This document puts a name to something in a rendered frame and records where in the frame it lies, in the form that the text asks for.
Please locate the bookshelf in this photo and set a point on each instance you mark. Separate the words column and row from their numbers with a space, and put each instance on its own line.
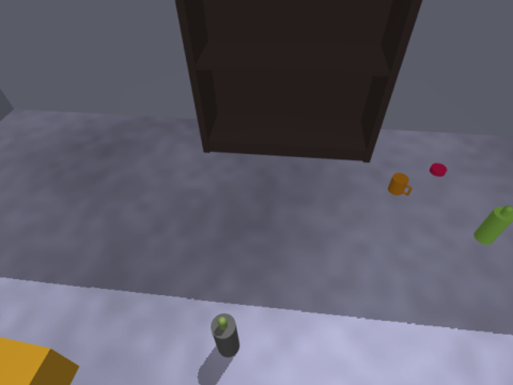
column 302, row 78

